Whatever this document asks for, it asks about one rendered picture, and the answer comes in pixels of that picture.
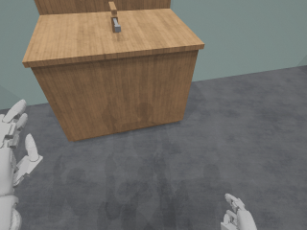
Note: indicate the robot left forearm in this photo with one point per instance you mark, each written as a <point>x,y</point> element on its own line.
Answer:
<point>10,219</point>

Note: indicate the left robot hand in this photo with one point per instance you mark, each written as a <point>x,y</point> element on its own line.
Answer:
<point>10,127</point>

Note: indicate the tap lever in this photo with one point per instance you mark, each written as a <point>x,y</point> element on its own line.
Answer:
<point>117,26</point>

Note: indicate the counter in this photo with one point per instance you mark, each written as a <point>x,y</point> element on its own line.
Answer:
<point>99,82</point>

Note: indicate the right robot hand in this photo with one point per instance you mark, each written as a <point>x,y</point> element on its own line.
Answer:
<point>242,220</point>

